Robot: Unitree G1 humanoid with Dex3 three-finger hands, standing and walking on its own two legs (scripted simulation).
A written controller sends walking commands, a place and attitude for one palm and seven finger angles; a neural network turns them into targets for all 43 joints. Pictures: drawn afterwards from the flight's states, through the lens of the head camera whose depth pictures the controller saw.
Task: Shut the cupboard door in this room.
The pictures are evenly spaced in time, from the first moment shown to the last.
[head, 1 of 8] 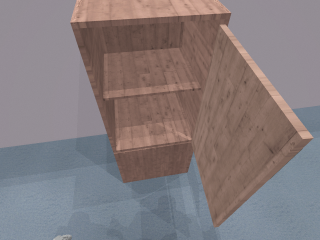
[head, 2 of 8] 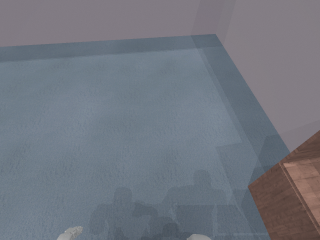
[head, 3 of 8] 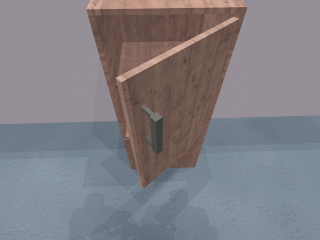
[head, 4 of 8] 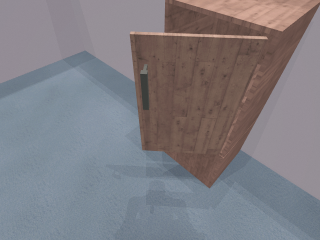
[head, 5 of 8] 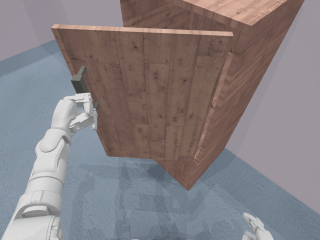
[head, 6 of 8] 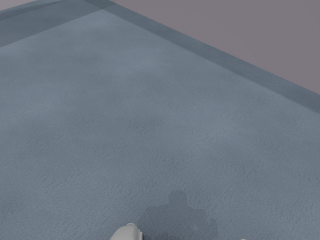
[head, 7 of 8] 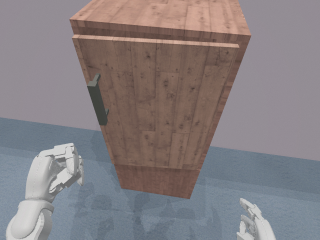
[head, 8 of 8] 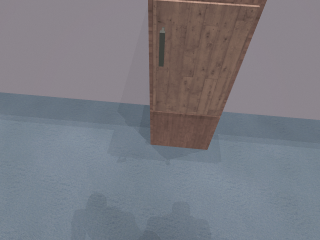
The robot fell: no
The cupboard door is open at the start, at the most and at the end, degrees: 87 87 0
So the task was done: yes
